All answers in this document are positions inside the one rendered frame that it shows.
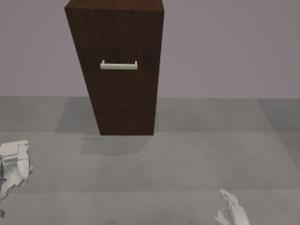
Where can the robot left hand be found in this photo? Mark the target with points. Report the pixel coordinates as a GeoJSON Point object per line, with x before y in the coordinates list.
{"type": "Point", "coordinates": [14, 158]}

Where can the cabinet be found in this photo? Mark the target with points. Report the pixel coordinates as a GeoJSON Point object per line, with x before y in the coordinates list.
{"type": "Point", "coordinates": [124, 104]}

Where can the handle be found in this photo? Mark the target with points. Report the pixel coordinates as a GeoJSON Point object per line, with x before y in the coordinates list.
{"type": "Point", "coordinates": [104, 65]}

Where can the robot right hand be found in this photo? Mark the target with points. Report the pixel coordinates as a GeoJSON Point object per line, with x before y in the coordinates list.
{"type": "Point", "coordinates": [234, 216]}

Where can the drawer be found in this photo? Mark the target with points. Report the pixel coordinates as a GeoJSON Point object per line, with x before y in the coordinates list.
{"type": "Point", "coordinates": [145, 57]}

